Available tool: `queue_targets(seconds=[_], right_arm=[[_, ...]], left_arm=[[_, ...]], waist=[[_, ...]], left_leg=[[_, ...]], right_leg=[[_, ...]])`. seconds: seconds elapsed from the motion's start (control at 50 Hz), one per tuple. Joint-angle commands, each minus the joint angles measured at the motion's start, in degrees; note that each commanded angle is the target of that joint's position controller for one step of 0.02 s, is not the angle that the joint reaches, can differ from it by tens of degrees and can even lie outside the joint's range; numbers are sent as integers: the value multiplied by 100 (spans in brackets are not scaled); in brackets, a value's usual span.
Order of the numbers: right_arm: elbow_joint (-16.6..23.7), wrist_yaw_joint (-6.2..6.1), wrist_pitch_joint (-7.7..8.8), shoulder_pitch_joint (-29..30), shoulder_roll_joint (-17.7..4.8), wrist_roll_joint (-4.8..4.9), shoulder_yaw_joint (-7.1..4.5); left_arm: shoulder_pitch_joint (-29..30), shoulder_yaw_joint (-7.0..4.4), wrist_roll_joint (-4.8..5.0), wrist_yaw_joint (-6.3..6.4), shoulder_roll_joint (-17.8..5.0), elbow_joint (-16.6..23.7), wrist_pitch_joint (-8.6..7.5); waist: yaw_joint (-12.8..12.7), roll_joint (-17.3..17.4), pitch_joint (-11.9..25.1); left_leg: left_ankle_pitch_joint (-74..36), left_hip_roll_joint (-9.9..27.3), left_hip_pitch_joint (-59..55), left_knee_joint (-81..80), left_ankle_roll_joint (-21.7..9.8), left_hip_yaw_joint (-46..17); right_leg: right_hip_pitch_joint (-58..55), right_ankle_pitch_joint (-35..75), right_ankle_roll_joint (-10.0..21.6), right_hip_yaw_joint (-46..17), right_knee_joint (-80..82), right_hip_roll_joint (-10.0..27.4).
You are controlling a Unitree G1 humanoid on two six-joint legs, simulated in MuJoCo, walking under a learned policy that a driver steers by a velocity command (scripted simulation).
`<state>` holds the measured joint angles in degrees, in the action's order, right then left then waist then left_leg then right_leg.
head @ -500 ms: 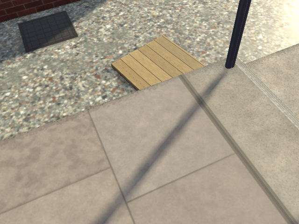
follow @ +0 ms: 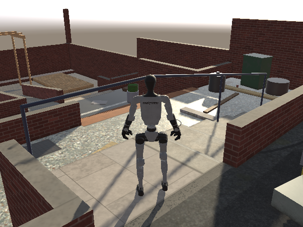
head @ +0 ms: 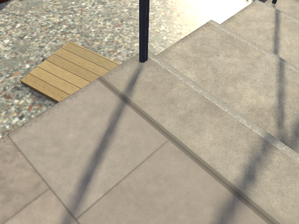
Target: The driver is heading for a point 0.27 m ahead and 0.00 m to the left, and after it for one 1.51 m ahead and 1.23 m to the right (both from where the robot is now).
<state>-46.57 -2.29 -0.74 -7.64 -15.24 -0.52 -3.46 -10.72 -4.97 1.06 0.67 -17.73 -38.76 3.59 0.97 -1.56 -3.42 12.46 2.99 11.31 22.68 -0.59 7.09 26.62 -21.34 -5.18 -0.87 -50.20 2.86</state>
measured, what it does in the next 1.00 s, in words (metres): walks ahead, turning right: right foot, then left foot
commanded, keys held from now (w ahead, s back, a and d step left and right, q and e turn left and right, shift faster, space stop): e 0.06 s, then no key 0.04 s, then w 0.20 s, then w+e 0.70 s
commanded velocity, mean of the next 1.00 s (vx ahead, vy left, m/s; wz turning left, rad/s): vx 0.33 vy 0.00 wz -0.46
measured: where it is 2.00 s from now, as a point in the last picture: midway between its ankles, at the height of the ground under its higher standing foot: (240, 156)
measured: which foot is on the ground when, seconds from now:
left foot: down 0.00-0.12, up 0.14-0.60, down 0.62-1.00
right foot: up 0.00-0.10, down 0.12-0.64, up 0.66-1.00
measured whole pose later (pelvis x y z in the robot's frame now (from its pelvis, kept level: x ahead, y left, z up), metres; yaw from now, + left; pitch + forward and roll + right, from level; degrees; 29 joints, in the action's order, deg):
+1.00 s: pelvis +0.31 -0.06 -0.01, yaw -27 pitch +1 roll +2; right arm -51.0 -0.1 5.0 -18.8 -15.8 -0.2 -3.6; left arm -9.8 -4.0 1.4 -1.6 -16.5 -36.1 -1.5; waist 4.8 -2.5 -1.6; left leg 17.1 -0.8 -2.7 13.1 -0.5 11.3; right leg 40.5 -0.8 0.5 -1.8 -45.9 5.8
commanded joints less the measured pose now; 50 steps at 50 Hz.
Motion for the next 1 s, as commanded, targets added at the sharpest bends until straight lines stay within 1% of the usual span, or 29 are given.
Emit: queue_targets(seconds=[0.02, 0.06, 0.08, 0.1, 0.12, 0.14, 0.16, 0.18, 0.2, 0.22, 0.24, 0.28, 0.34, 0.48, 0.52, 0.56, 0.6, 0.62, 0.64, 0.66, 0.68, 0.7, 0.72, 0.74, 0.76, 0.8, 0.88, 0.94, 1.0], right_arm=[[330, 52, 42, 104, -1293, 63, -343], [318, 90, 50, 153, -1343, 161, -367], [292, 100, 46, 201, -1324, 227, -361], [183, 122, 54, -1, -1155, 250, -315], [118, 178, 69, -263, -813, 103, -218], [392, 254, 103, -124, -373, -208, -33], [536, 230, 166, 298, -799, -21, -171], [560, 248, 194, 526, -1026, 171, -250], [507, 268, 216, 518, -1052, 210, -282], [380, 265, 226, 456, -1043, 170, -292], [333, 272, 251, 361, -1039, 122, -301], [205, 303, 355, 228, -963, 118, -297], [218, 305, 467, 403, -808, 76, -255], [418, 395, 618, 935, -645, 123, -137], [484, 431, 680, 1019, -684, 150, -120], [483, 451, 743, 860, -824, 186, -149], [326, 434, 797, 285, -954, 192, -220], [184, 381, 821, -309, -1137, 156, -309], [72, 321, 833, -1252, -1500, 66, -403], [-59, 358, 775, -1613, -1975, -29, -503], [29, 386, 789, -1335, -1396, 21, -355], [107, 362, 767, -1025, -1051, 67, -262], [166, 348, 746, -724, -859, 44, -199], [158, 327, 720, -542, -710, 20, -160], [152, 296, 718, -453, -652, -11, -137], [97, 270, 759, -469, -674, -5, -153], [5, 240, 759, -571, -845, -6, -197], [9, 205, 697, -603, -948, 18, -203], [-80, 178, 607, -911, -1092, 84, -231]], left_arm=[[274, -89, 1, -87, -475, 605, -56], [148, -118, 8, -146, -487, 620, -12], [-41, -131, -4, -165, -454, 556, -6], [-274, -184, -28, -137, -548, 461, -11], [-598, -296, -7, -59, -887, 392, -24], [-742, -335, -9, 31, -1362, 521, -58], [-1075, -318, -137, -54, -1282, 485, -230], [-976, -238, -141, -93, -1053, 393, -372], [-710, -168, -85, -78, -834, 318, -452], [-503, -96, -74, -51, -702, 330, -497], [-364, -61, -80, -18, -681, 329, -524], [-401, -38, -147, 24, -645, 325, -628], [-646, -59, -110, 28, -682, 205, -744], [-947, -164, 10, 40, -908, -43, -720], [-1033, -177, 34, 40, -913, -101, -693], [-1023, -180, 29, 35, -904, -115, -664], [-938, -137, 19, 34, -776, -93, -612], [-944, -57, -20, 36, -547, -65, -608], [-894, 88, -119, 29, -136, 69, -612], [-1281, 136, 51, 65, 71, 388, -705], [-1299, -4, 174, 79, -538, 213, -737], [-973, -72, 180, 57, -762, 223, -720], [-892, -68, 131, 55, -687, 166, -687], [-772, -74, 82, 35, -610, 185, -670], [-764, -76, 85, -4, -521, 190, -634], [-699, -39, 91, -53, -322, 244, -566], [-315, 8, 46, -78, -194, 483, -532], [189, 71, 32, -195, -76, 647, -585], [762, 134, 30, -331, 41, 868, -608]], waist=[[123, 1135, 630], [0, 1132, 631], [-140, 1069, 654], [-216, 835, 724], [-208, -129, 983], [-105, -1733, 1084], [-636, -1189, 1391], [-580, -822, 977], [-443, -741, 614], [-357, -764, 370], [-246, -810, 217], [-172, -659, 196], [-233, -399, 174], [-423, -462, -70], [-434, -470, -80], [-315, -586, 0], [22, -649, 196], [293, -561, 541], [660, 242, 1339], [364, 2170, 1731], [380, 1529, 1254], [355, 1165, 714], [226, 846, 515], [150, 797, 320], [65, 867, 254], [35, 849, 195], [64, 574, 32], [214, 514, -89], [412, 398, -275]], left_leg=[[-2088, 1504, -695, -465, -1201, -807], [-2065, 1570, -689, -197, -1032, -729], [-1963, 1486, -540, 93, -858, -618], [-1603, 1288, -217, 541, -557, -415], [-192, 872, 745, 1591, -85, 72], [2753, 110, 2446, 3281, 376, 235], [2667, -43, 2936, 4137, 340, -619], [2106, 165, 3153, 4301, 202, -806], [1541, 271, 3242, 4123, 88, -827], [1093, 330, 3219, 3943, 73, -856], [655, 323, 3090, 3782, 93, -866], [-39, 273, 3013, 3528, 88, -845], [-614, 225, 3034, 2700, 175, -909], [-981, -50, 2271, 1090, 389, -939], [-819, -93, 2001, 846, 328, -964], [-594, -126, 1545, 677, 225, -985], [-511, -208, 640, 358, 67, -859], [-426, -78, -347, 274, -94, -957], [94, 974, -1732, 161, -458, -2029], [1853, 2045, -2837, -665, -1173, -4619], [2643, 2034, -2452, -943, -1177, -4812], [2196, 1877, -1949, -913, -979, -3925], [1438, 1607, -1496, -960, -845, -3222], [802, 1433, -1146, -1056, -802, -2730], [350, 1278, -878, -1179, -733, -2238], [-346, 1181, -690, -1330, -790, -1659], [-1367, 1187, -749, -1479, -931, -874], [-1674, 1059, -797, -1495, -823, -263], [-1927, 1174, -1117, -1433, -777, 56]], right_leg=[[-177, -2, 150, 354, 670, -36], [-534, 240, 359, 438, 1346, -83], [-969, 691, 521, 520, 2024, -188], [-1625, 1294, 714, 452, 2661, -321], [-2746, 2454, 1000, -431, 2888, 240], [-3490, 3654, 1798, -2307, 2709, 1672], [-3066, 1662, 2577, -3012, 3279, 2088], [-2850, -66, 2334, -2733, 3626, 1759], [-2582, -1144, 1995, -2447, 3825, 1472], [-2405, -1258, 1812, -2254, 3990, 1292], [-2240, -1058, 1734, -2056, 4144, 1150], [-2318, -386, 1682, -1747, 4306, 1021], [-2497, 274, 1690, -1514, 4360, 965], [-1937, 422, 1754, -1429, 4181, 918], [-1882, 371, 1743, -1571, 4000, 949], [-1868, 413, 1672, -1785, 3775, 994], [-1691, 666, 1499, -1813, 3272, 831], [-1332, 970, 1315, -1642, 2556, 508], [-561, 411, 1034, -1103, 712, -13], [1282, -1347, 757, -597, -1085, -694], [1833, -1119, 722, -995, -1971, -334], [2024, -589, 755, -912, -2145, -109], [1813, -110, 731, -824, -2065, 93], [1704, 231, 707, -819, -1858, 224], [1466, 461, 689, -774, -1731, 348], [1429, 738, 626, -623, -1665, 400], [1772, 1423, 485, -546, -903, 402], [1533, 2173, 520, -185, 184, 351], [1427, 2294, 644, 179, 922, 265]])
Next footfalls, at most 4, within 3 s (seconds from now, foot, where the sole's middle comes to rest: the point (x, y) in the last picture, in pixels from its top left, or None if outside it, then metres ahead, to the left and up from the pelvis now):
0.12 right None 0.04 -0.15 -0.78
0.62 left None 0.29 0.06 -0.78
1.14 right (216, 215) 0.48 -0.29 -0.78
1.58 left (209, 148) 0.82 -0.31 -0.78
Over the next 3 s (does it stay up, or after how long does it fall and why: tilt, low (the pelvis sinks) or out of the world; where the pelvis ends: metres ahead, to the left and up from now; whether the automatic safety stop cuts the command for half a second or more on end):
stays up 1.13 -0.92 -0.14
